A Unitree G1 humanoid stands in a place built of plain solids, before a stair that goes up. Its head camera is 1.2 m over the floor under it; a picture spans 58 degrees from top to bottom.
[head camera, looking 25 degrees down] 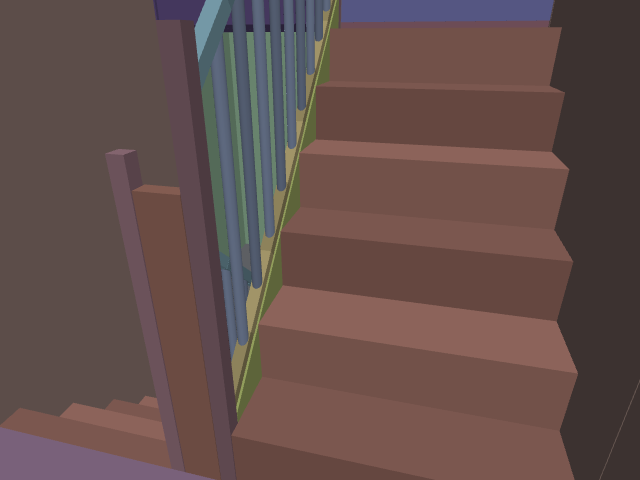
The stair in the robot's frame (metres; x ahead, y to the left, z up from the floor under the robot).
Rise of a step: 0.21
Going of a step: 0.24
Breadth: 0.89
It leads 14 degrees to the right of straight ahead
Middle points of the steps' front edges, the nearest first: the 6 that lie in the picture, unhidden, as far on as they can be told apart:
0.75 -0.18 0.21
0.98 -0.24 0.41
1.21 -0.30 0.62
1.44 -0.36 0.83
1.67 -0.41 1.03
1.90 -0.47 1.24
